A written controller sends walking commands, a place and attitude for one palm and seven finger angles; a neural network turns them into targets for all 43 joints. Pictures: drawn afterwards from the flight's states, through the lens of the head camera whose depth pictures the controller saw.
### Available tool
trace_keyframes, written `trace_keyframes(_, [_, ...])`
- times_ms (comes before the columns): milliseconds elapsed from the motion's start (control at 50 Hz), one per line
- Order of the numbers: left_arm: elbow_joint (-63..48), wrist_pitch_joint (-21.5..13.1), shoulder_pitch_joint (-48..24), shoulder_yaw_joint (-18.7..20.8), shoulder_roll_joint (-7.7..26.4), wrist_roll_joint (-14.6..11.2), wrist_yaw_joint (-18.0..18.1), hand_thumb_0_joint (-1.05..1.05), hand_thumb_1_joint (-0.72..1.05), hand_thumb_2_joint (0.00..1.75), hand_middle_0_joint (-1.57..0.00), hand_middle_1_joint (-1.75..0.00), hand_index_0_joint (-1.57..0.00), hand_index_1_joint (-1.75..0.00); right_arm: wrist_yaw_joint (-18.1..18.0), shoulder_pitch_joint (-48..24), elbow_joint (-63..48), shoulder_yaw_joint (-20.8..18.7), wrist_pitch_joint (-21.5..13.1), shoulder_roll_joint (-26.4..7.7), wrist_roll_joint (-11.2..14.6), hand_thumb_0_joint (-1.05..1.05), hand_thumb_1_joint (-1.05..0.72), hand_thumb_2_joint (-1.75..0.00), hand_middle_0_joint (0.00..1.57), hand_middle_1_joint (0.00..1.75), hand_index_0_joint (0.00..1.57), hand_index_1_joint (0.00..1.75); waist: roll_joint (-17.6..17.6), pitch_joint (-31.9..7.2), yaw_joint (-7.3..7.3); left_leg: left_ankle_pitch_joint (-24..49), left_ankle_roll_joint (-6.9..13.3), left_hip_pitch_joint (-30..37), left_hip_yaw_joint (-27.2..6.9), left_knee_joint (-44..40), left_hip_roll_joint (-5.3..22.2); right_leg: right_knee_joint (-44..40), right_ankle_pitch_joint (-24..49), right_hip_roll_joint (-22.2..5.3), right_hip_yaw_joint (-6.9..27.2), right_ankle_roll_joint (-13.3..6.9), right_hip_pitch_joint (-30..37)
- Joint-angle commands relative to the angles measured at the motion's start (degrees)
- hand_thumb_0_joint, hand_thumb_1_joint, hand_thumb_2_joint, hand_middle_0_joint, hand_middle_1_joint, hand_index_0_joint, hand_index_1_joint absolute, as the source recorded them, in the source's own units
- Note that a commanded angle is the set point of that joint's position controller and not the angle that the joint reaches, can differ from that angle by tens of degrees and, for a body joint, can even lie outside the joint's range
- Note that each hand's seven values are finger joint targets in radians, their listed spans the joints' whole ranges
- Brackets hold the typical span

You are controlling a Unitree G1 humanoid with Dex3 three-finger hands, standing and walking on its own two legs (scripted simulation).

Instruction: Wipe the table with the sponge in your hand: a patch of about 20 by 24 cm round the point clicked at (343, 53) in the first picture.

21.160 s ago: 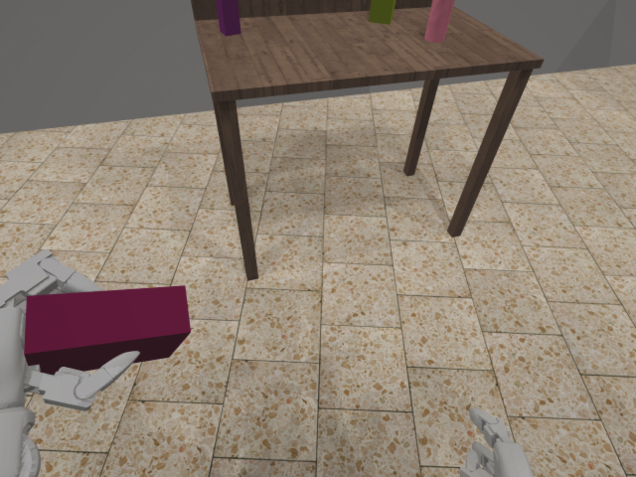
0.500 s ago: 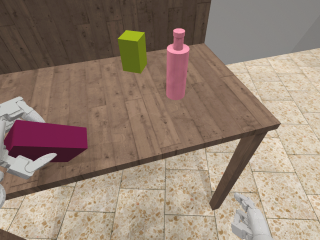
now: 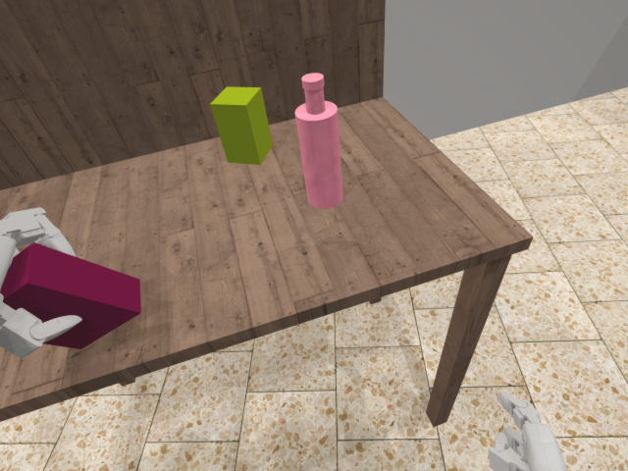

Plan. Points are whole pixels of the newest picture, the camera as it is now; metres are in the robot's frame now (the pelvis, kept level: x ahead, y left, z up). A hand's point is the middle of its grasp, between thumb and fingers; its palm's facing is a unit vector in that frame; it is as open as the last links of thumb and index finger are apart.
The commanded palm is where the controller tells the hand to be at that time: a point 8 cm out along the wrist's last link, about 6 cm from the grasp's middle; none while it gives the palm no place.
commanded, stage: turn the palm down, sponge in hand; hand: left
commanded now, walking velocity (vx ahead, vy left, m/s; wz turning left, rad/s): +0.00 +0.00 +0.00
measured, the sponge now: (78, 306) +0.23 +0.30 +0.15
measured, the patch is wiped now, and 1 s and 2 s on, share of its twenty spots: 0.00 0.00 0.00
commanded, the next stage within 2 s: move the sponge above the wiping area in 1.24 s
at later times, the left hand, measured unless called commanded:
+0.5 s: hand (10, 288) +0.22 +0.33 +0.20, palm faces +0.24 -0.22 -0.95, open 9.1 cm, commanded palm +0.17 +0.32 +0.28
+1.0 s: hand (43, 304) +0.21 +0.30 +0.19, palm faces +0.15 -0.11 -0.98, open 9.1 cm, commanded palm +0.16 +0.31 +0.29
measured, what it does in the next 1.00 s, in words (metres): stands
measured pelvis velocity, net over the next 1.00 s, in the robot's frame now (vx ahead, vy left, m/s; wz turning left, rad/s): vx -0.03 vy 0.03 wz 0.00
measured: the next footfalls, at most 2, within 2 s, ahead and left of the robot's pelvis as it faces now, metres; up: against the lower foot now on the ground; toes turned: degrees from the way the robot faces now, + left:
none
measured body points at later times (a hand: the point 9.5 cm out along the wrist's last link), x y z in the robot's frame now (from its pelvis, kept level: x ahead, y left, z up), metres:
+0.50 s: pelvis -0.02 +0.04 +0.01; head -0.03 -0.01 +0.46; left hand +0.20 +0.34 +0.25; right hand +0.25 -0.14 -0.05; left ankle +0.01 +0.15 -0.72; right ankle +0.01 -0.06 -0.72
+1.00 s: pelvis -0.03 +0.03 +0.01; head -0.04 -0.02 +0.46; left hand +0.19 +0.30 +0.24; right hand +0.25 -0.13 -0.05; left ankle +0.01 +0.15 -0.72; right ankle +0.01 -0.06 -0.72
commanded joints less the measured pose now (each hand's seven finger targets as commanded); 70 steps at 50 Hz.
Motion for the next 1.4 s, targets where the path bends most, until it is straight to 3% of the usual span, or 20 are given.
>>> trace_keyframes(0, [-13.2, -1.1, -14.2, 3.5, 14.0, 4.3, -1.9, 0.0, 0.1, 1.3, -1.2, -1.6, -1.2, -1.6, -1.4, -12.7, -12.5, -0.4, -4.7, -4.3, 0.1, 0.0, -0.9, -0.9, 0.2, 0.3, 0.2, 0.3, -6.4, -7.5, -0.29, 10.3, 4.6, 1.1, 2.5, -2.0, -0.9, -10.8, 9.8, -6.2, 7.4, 6.0, 3.6])
trace_keyframes(100, [-20.1, -5.7, -14.8, 4.7, 15.7, 9.9, -0.5, 0.0, 0.1, 1.3, -1.2, -1.6, -1.2, -1.6, -1.8, -12.6, -12.2, 0.0, -6.8, -3.2, -1.0, 0.0, -0.9, -0.9, 0.2, 0.3, 0.2, 0.3, -2.9, -12.0, 1.26, 13.1, 4.7, 5.6, 1.6, -3.8, -1.1, -10.3, 10.5, -4.8, 4.7, 4.5, 3.8])
trace_keyframes(120, [-20.5, -5.0, -14.5, 7.3, 18.1, 11.0, 0.6, 0.0, 0.1, 1.3, -1.2, -1.6, -1.2, -1.6, -1.4, -14.4, -12.1, 0.4, -7.3, -2.9, -0.9, 0.0, -0.9, -0.9, 0.2, 0.3, 0.2, 0.3, 0.3, -11.3, 2.17, 13.0, 4.2, 5.4, 1.4, -4.2, -1.2, -10.6, 9.8, -4.3, 5.1, 3.8, 3.9])
trace_keyframes(220, [-11.0, 2.5, -18.1, 6.9, 15.6, 13.3, 4.0, 0.0, 0.1, 1.3, -1.2, -1.6, -1.2, -1.6, -0.2, -16.6, -9.3, 0.8, -5.4, -2.7, -0.2, 0.0, -0.9, -0.9, 0.2, 0.3, 0.2, 0.3, 3.6, -7.3, 3.22, 12.1, 2.4, 2.7, 1.2, -8.3, -0.6, -11.7, 8.2, -3.9, 3.9, 2.7, 6.6])
trace_keyframes(300, [-6.1, 8.7, -20.9, 0.4, 13.1, 15.4, 0.9, 0.0, 0.1, 1.3, -1.2, -1.6, -1.2, -1.6, -0.1, -18.3, -9.1, 1.7, -3.5, -3.5, 0.1, 0.0, -0.9, -0.9, 0.2, 0.3, 0.2, 0.3, -3.0, -5.0, 2.55, 10.4, 2.8, 2.2, 1.0, -10.6, -0.2, -12.9, 7.2, -4.1, 2.6, 3.4, 6.7])
trace_keyframes(420, [-14.7, 10.6, -27.6, -10.7, 7.6, 20.7, -6.5, 0.0, 0.1, 1.3, -1.2, -1.6, -1.2, -1.6, 0.2, -25.9, -12.0, 3.6, -4.5, -1.3, 1.3, 0.0, -0.9, -0.9, 0.2, 0.3, 0.2, 0.3, -0.5, -7.8, 1.84, 8.4, 3.8, 6.2, -0.2, -12.3, -1.1, -13.4, 5.6, -3.1, 2.5, 2.7, 6.8])
trace_keyframes(520, [-20.7, 9.0, -32.7, -3.4, 18.7, 29.4, -6.4, 0.0, 0.1, 1.3, -1.2, -1.6, -1.2, -1.6, 0.4, -25.9, -11.0, 3.4, -4.6, -1.8, -0.5, 0.0, -0.9, -0.9, 0.2, 0.3, 0.2, 0.3, 3.8, -13.2, 4.15, 12.1, 4.0, 7.7, -2.4, -13.5, -1.2, -11.8, 7.6, -1.8, 4.5, 0.9, 11.4])
trace_keyframes(560, [-16.9, 8.6, -33.5, -1.8, 19.1, 30.6, -4.5, 0.0, 0.1, 1.3, -1.2, -1.6, -1.2, -1.6, 0.6, -23.4, -9.2, 3.4, -4.1, -1.5, -1.1, 0.0, -0.9, -0.9, 0.2, 0.3, 0.2, 0.3, 2.3, -13.7, 4.41, 15.4, 3.5, 8.4, -2.1, -13.6, -1.1, -12.0, 8.3, -2.4, 3.4, 0.8, 11.8])
trace_keyframes(620, [-12.1, 10.4, -34.4, -0.1, 18.0, 29.7, -3.0, 0.0, 0.1, 1.3, -1.2, -1.6, -1.2, -1.6, 1.5, -26.8, -7.9, 3.5, -3.5, -1.2, -0.3, 0.0, -0.9, -0.9, 0.2, 0.3, 0.2, 0.3, 2.7, -10.3, 5.31, 14.9, 2.6, 7.4, -2.5, -14.4, -1.1, -13.8, 8.2, -1.8, 5.2, -0.1, 11.3])
trace_keyframes(720, [-4.8, 13.0, -28.9, -7.6, 8.4, 27.3, -6.0, 0.0, 0.1, 1.3, -1.2, -1.6, -1.2, -1.6, 2.0, -27.8, -8.0, 3.7, -2.3, -1.1, 1.0, 0.0, -0.9, -0.9, 0.2, 0.3, 0.2, 0.3, -1.9, -4.8, 3.91, 12.5, 2.5, 5.9, -0.9, -14.9, -1.0, -15.7, 8.4, -2.6, 3.2, 1.0, 8.5])
trace_keyframes(820, [-11.1, 12.2, -27.6, -13.6, 4.0, 28.4, -7.6, 0.0, 0.1, 1.3, -1.2, -1.6, -1.2, -1.6, 2.2, -28.5, -10.4, 3.7, -3.1, -0.6, 1.5, 0.0, -0.9, -0.9, 0.2, 0.3, 0.2, 0.3, -1.8, -7.5, 3.04, 8.3, 3.3, 6.9, -0.5, -14.6, -1.3, -15.3, 6.4, -2.7, 3.1, 1.6, 8.5])
trace_keyframes(920, [-21.2, 9.9, -35.5, -4.3, 18.1, 33.4, -4.8, 0.0, 0.1, 1.3, -1.2, -1.6, -1.2, -1.6, 1.3, -28.5, -10.4, 3.2, -4.5, -1.6, -0.5, 0.0, -0.9, -0.9, 0.2, 0.3, 0.2, 0.3, 3.2, -15.2, 5.02, 11.0, 3.9, 8.6, -1.7, -14.0, -2.2, -13.6, 6.0, -2.1, 6.7, 0.5, 13.3])
trace_keyframes(980, [-15.0, 9.1, -36.0, -3.0, 18.8, 34.7, -2.9, 0.0, 0.1, 1.3, -1.2, -1.6, -1.2, -1.6, 1.5, -25.1, -7.9, 3.0, -4.2, -1.8, -1.8, 0.0, -0.9, -0.9, 0.2, 0.3, 0.2, 0.3, 2.5, -14.2, 5.29, 15.5, 3.6, 9.3, -1.2, -13.5, -2.5, -14.6, 7.6, -2.7, 5.7, 0.1, 12.6])
trace_keyframes(1020, [-11.8, 9.8, -36.5, -1.2, 19.3, 34.5, -2.4, 0.0, 0.1, 1.3, -1.2, -1.6, -1.2, -1.6, 1.9, -27.2, -7.3, 2.9, -4.3, -1.4, -0.8, 0.0, -0.9, -0.9, 0.2, 0.3, 0.2, 0.3, 2.3, -11.2, 5.56, 14.7, 3.2, 9.2, -1.6, -13.4, -2.6, -15.9, 6.5, -2.0, 8.8, -0.9, 11.1])
trace_keyframes(1140, [-1.9, 11.0, -29.2, -10.6, 6.1, 28.0, -6.1, 0.0, 0.1, 1.3, -1.2, -1.6, -1.2, -1.6, 2.0, -26.3, -6.9, 2.4, -3.7, -2.0, 0.7, 0.0, -0.9, -0.9, 0.2, 0.3, 0.2, 0.3, -5.0, -4.9, 3.38, 10.6, 3.1, 6.7, 0.6, -13.0, -1.4, -17.8, 6.3, -4.2, 5.4, 1.7, 8.0])
trace_keyframes(1220, [-7.4, 10.7, -25.1, -13.1, 4.3, 28.2, -7.7, 0.0, 0.1, 1.3, -1.2, -1.6, -1.2, -1.6, 2.3, -28.2, -9.4, 2.8, -4.7, -1.0, 1.4, 0.0, -0.9, -0.9, 0.2, 0.3, 0.2, 0.3, -4.3, -6.1, 3.24, 9.2, 3.3, 6.7, 0.5, -12.3, -2.0, -17.3, 4.4, -3.9, 6.7, 1.9, 7.5])
trace_keyframes(1280, [-13.0, 9.2, -27.7, -8.4, 11.5, 30.4, -6.6, 0.0, 0.1, 1.3, -1.2, -1.6, -1.2, -1.6, 1.7, -26.1, -9.3, 1.9, -4.9, -2.3, -0.1, 0.0, -0.9, -0.9, 0.2, 0.3, 0.2, 0.3, -3.5, -11.4, 4.08, 11.4, 3.9, 8.0, 0.7, -11.4, -2.4, -15.8, 5.9, -4.3, 6.5, 2.0, 10.1])
trace_keyframes(1320, [-18.2, 8.8, -33.1, -3.4, 18.4, 32.8, -5.1, 0.0, 0.1, 1.3, -1.2, -1.6, -1.2, -1.6, 1.5, -28.3, -9.9, 2.3, -5.7, -1.8, -0.5, 0.0, -0.9, -0.9, 0.2, 0.3, 0.2, 0.3, -0.1, -13.4, 5.0, 12.6, 3.7, 9.1, 0.0, -10.8, -3.1, -15.8, 4.5, -3.6, 10.0, 0.9, 10.5])
trace_keyframes(1340, [-15.7, 8.8, -36.3, -3.2, 19.0, 33.7, -4.0, 0.0, 0.1, 1.3, -1.2, -1.6, -1.2, -1.6, 1.5, -26.4, -8.9, 1.9, -5.6, -2.1, -1.4, 0.0, -0.9, -0.9, 0.2, 0.3, 0.2, 0.3, 0.0, -14.9, 5.01, 13.9, 3.7, 8.7, 0.4, -10.3, -3.0, -15.1, 5.2, -4.5, 9.0, 0.8, 11.6])
trace_keyframes(1380, [-7.9, 8.6, -35.4, -3.0, 18.2, 34.2, -2.8, 0.0, 0.1, 1.3, -1.2, -1.6, -1.2, -1.6, 1.4, -24.0, -7.2, 2.0, -4.8, -2.1, -1.3, 0.0, -0.9, -0.9, 0.2, 0.3, 0.2, 0.3, -1.2, -10.2, 4.66, 13.8, 3.5, 8.1, 0.4, -11.5, -2.9, -16.4, 5.4, -3.7, 8.4, 0.7, 9.6])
